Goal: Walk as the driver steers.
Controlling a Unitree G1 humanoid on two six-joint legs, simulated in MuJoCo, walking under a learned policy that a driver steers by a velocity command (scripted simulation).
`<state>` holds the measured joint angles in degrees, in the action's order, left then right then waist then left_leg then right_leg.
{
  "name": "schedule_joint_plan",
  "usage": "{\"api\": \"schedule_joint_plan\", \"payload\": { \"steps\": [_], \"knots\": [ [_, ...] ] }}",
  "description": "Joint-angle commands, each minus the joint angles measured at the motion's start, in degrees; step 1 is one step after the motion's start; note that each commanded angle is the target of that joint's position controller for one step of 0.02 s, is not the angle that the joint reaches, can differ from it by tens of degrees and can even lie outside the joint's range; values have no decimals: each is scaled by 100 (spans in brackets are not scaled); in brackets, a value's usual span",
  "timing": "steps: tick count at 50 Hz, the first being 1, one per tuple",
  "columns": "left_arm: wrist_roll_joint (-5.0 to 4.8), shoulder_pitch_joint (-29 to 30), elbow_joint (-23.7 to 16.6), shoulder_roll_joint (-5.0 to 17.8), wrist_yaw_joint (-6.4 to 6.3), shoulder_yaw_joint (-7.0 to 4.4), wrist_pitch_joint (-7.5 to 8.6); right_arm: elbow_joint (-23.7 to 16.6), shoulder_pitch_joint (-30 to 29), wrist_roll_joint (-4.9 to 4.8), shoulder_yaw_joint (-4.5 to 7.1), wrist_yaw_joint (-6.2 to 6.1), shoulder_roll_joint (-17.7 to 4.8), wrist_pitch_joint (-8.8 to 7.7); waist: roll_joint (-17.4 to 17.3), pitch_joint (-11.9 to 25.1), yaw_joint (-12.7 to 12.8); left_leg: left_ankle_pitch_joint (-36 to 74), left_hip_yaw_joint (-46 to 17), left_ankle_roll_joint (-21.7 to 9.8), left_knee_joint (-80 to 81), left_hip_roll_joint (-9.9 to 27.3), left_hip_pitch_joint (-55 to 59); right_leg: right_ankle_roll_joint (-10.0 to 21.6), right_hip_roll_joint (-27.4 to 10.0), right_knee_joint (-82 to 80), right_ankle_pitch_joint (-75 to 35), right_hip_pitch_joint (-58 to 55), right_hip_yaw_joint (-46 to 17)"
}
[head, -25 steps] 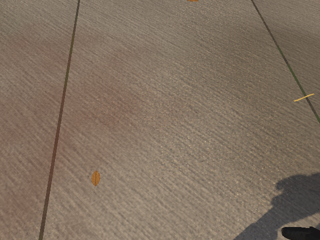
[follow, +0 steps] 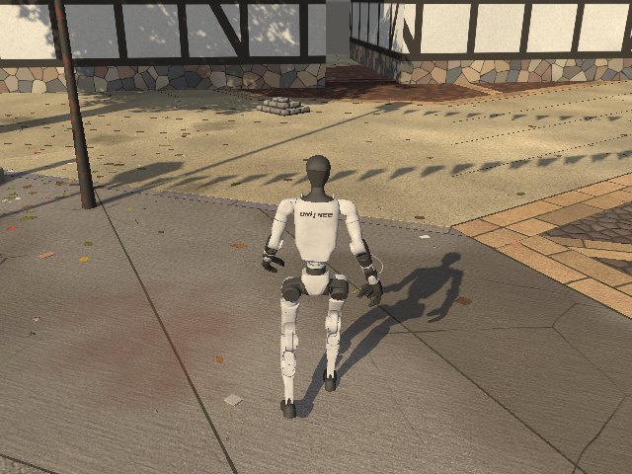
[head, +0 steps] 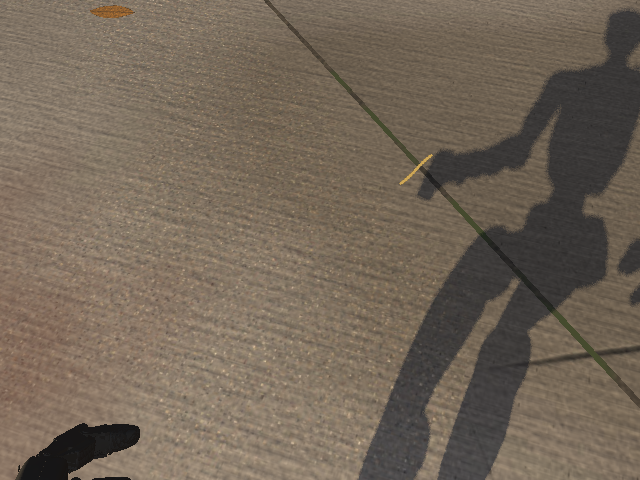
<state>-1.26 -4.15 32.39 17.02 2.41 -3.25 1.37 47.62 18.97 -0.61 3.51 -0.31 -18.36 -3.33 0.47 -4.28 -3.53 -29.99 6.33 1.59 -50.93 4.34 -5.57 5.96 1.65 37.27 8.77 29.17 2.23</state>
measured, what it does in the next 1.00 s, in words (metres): walks ahead, turning left: left foot, then right foot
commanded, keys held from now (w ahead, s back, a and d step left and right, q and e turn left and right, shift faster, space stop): w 0.14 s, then w+q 0.86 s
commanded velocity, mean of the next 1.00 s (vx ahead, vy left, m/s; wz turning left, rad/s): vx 0.50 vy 0.00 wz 0.27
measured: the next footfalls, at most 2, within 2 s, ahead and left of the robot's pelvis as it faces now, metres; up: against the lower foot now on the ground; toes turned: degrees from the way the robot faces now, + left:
left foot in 0.50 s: +0.46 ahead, +0.14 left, +0.00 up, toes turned +6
right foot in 0.96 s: +0.76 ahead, -0.02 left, +0.00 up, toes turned +25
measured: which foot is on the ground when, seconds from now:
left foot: up 0.00-0.48, down 0.50-0.98, up 1.00-1.00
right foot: down 0.00-0.52, up 0.54-0.94, down 0.96-1.00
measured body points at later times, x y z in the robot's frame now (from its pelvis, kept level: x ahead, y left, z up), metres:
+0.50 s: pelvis +0.29 +0.03 +0.00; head +0.32 +0.03 +0.45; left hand +0.30 +0.32 -0.12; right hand +0.51 -0.19 -0.09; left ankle +0.42 +0.13 -0.72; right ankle +0.11 -0.08 -0.71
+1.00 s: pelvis +0.59 +0.04 +0.01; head +0.61 +0.05 +0.46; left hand +0.71 +0.35 -0.05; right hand +0.74 -0.22 -0.11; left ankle +0.42 +0.13 -0.70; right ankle +0.72 -0.03 -0.72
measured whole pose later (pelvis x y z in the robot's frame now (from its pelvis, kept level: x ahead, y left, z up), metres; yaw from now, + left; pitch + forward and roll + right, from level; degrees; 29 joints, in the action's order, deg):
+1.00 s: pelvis +0.59 +0.04 +0.01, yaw +22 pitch +2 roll -1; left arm 0.3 -4.5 37.4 16.0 0.7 -2.0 6.9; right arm 41.6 21.3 -1.1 4.2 -0.7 -18.2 -1.3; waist -1.4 -0.1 -3.7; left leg -28.7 -13.1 -2.6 -41.9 -5.0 -9.8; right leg 0.2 1.9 30.7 6.8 26.0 -2.4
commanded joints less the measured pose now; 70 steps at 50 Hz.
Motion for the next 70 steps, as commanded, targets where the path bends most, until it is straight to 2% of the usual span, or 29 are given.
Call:
{"api": "schedule_joint_plan", "payload": {
  "steps": [1, 3, 5, 7, 13, 18, 21, 23, 25, 26, 27, 28, 29, 30, 31, 35, 39, 43, 47, 48, 49, 50, 51, 52, 53, 57, 61, 65, 70],
  "knots": [
    [57, -1825, 78, 1018, -69, -336, 143, -817, -464, -229, 88, 116, -856, -389, 617, 1737, 1052, 244, -1066, -198, -2731, -139, -4085, 1405, -2017, -2004, 904, -4639, -3886],
    [74, -1127, 84, 731, -72, -233, 205, -764, -631, -36, 62, 41, -731, -413, 109, 907, 602, 1048, -990, -193, -1855, 298, -3574, 1040, -1535, -2054, -442, -3073, -2588],
    [161, -872, 66, 557, -84, -161, 263, -655, -340, 17, 75, 54, -667, -286, 269, 816, 295, 1386, -1020, -115, -1526, 426, -2961, 1003, -1313, -2349, -1201, -2353, -2104],
    [118, -925, 217, 606, -104, -167, 340, -594, -274, 64, 40, 49, -485, -171, 200, 705, 228, 1598, -925, 38, -1187, 422, -2874, 1059, -1262, -2568, -1635, -2029, -1718],
    [169, -1187, 607, 699, -211, -152, 379, -743, -1152, -21, -62, 136, -199, -144, 236, 229, 572, 3666, -807, 49, 742, 294, -3093, 606, -981, -2907, -1417, -2046, -574],
    [135, -1572, 989, 828, -223, -196, 348, -1035, -1848, -91, -99, 295, -156, -176, 138, -95, 878, 3764, -827, -212, 1663, 42, -3404, 516, -1384, -2894, -1325, -2941, -314],
    [100, -1602, 1109, 876, -270, -227, 236, -1213, -1973, -56, -96, 424, -160, -190, 170, -47, 830, 3032, -676, -439, 1872, -118, -3571, 391, -1596, -2427, -2333, -3644, -185],
    [107, -1458, 1072, 1021, -340, -264, 157, -1222, -1610, -21, -14, 448, -324, -160, 390, 345, 569, 2408, -308, -646, 1832, -468, -2886, 225, -1550, -1667, -4378, -3806, 8],
    [112, -1322, 997, 1049, -438, -244, 67, -969, -260, -22, 249, 368, -792, -119, 323, 1176, -194, 2582, -232, -988, 2090, -811, -869, -80, -1250, 327, -5204, -3164, 356],
    [211, -1672, 783, 753, -456, -124, 155, -901, 533, -1, 434, 277, -1391, -71, -526, 1946, -309, 2716, -2166, -1683, 1983, 406, 1347, -403, -803, 2393, -3235, -1210, 481],
    [291, -1929, 752, 231, -339, 74, 324, -955, 510, -108, 396, 265, -1329, -85, -1514, 2590, -44, 2044, -5052, -2602, 2823, 1481, 2808, -736, 432, 4147, 2102, 716, -198],
    [96, -1501, 667, 755, -211, -38, 518, -953, 575, -86, 272, 247, -917, -72, -937, 2519, -342, 1353, -4972, -2361, 3161, 1374, 2873, -598, 65, 4475, 2106, 1370, -1052],
    [-81, -985, 465, 815, -154, -32, 622, -1001, 331, -43, 236, 215, -772, -65, -608, 1747, -323, 1391, -4156, -2110, 3249, 1185, 2177, -509, -212, 4231, 1715, 1588, -963],
    [-2, -739, 378, 741, -166, -9, 679, -1054, -12, -18, 219, 208, -728, -65, -51, 1090, -94, 1923, -3615, -1979, 3387, 968, 1222, -489, -423, 3616, 1397, 1522, -860],
    [140, -695, 385, 790, -207, -60, 656, -1126, -290, 8, 168, 187, -568, -76, 33, 840, 110, 2529, -3223, -1892, 3493, 788, 585, -529, -607, 3094, 1187, 1185, -834],
    [234, -968, 408, 556, -251, -21, 443, -1211, -546, 19, 184, 92, -645, -69, -287, 555, 465, 3599, -2540, -1953, 3814, 436, -722, -909, -660, 2073, 896, 527, -607],
    [225, -105, 229, 291, -248, 98, 440, -1091, -328, -57, 256, -22, -835, 0, -425, 434, 143, 3092, -2003, -1550, 3738, -36, -1295, -1088, -370, 272, -791, -29, -470],
    [96, 380, 112, 464, -178, 32, 519, -941, 63, -109, 268, -56, -827, 89, -559, 507, -43, 2345, -2526, -1348, 3372, 114, -901, -1030, -152, -633, -1198, -376, -664],
    [72, -245, 263, 747, -170, -159, 610, -980, -48, -70, 242, -60, -659, 135, -764, 646, 409, 2188, -3026, -1052, 2519, 156, -592, -624, -190, -1120, -552, -1289, -677],
    [144, -803, 332, 927, -210, -241, 637, -1029, -34, -37, 148, -38, -393, 117, -591, 1082, 687, 2133, -2765, -862, 1653, -124, -860, -367, -591, -1146, -362, -2272, -954],
    [184, -1598, 401, 1235, -258, -317, 618, -1106, 201, 84, 9, -28, 25, 100, 358, 1864, 869, 627, -2099, -610, -56, -627, -1600, -39, -1668, -1170, 10, -3671, -2089],
    [209, -1896, 631, 1598, -199, -413, 528, -1344, 778, -153, -22, -21, 7, 44, 2271, 2123, 534, -574, -1555, -388, -1660, -975, -3551, 835, -2691, -1892, 1869, -4696, -4909],
    [127, -1595, 479, 1014, -176, -297, 520, -1137, 621, -196, 101, -51, -592, 57, 1235, 1497, 688, -116, -1736, -281, -2268, -555, -4012, 694, -2513, -2155, 2783, -4233, -4786],
    [121, -1401, 457, 736, -204, -217, 487, -1202, 48, -138, 172, -42, -788, 92, 744, 926, 800, 417, -1574, -245, -2372, -392, -4079, 449, -2251, -2120, 2307, -3672, -3717],
    [175, -1168, 443, 635, -204, -166, 470, -1227, -171, -81, 170, -43, -691, 121, 370, 661, 708, 813, -1475, -202, -2241, -212, -3854, 345, -1983, -2182, 1393, -3109, -2969],
    [175, -987, 651, 443, -237, -125, 507, -1336, -312, -104, 155, 48, -314, 200, 638, 360, 504, 1356, -1253, -127, -1637, 116, -3448, 352, -1544, -2597, -122, -2363, -1474],
    [172, -1063, 875, 691, -251, -218, 506, -1506, -711, -62, 96, 81, -153, 227, 380, 260, 540, 1983, -1204, -15, -775, 197, -3788, 498, -1666, -2791, -980, -2553, -788],
    [135, -1105, 1041, 845, -280, -244, 432, -1624, -1304, -64, 30, 217, -33, 151, 306, 123, 738, 2999, -861, -94, 507, 132, -3472, 338, -1539, -2811, -1332, -2660, 3],
    [2, -1365, 1281, 1086, -287, -318, 295, -1900, -1859, -86, 43, 374, -89, 143, 311, -43, 790, 2636, -437, -425, 1374, -69, -3172, 151, -1748, -2490, -2260, -3266, 486]
  ]
}}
